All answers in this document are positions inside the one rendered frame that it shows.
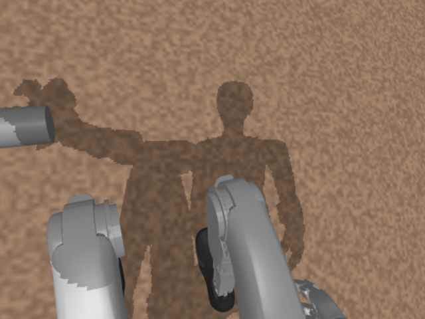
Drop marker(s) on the right robot hand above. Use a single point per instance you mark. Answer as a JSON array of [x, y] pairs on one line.
[[322, 305]]

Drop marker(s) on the right robot foot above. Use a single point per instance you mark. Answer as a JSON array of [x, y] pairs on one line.
[[205, 260]]

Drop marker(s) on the bottle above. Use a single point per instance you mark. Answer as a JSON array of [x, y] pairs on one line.
[[26, 126]]

